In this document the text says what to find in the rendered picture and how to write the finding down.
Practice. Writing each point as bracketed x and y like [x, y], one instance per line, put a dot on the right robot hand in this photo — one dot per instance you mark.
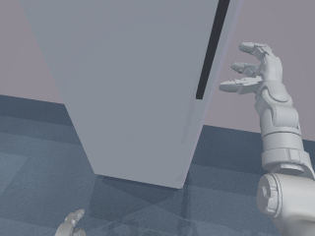
[270, 69]

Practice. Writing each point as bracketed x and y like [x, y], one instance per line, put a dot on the fridge door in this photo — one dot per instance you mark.
[128, 73]

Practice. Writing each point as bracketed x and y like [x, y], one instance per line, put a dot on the left robot hand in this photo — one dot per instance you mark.
[67, 228]

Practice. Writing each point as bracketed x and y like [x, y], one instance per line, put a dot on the handle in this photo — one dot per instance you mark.
[212, 46]

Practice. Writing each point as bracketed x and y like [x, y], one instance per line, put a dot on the robot right forearm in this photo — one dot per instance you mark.
[283, 150]

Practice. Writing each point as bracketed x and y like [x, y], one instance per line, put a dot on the robot right upper arm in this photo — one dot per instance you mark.
[289, 201]

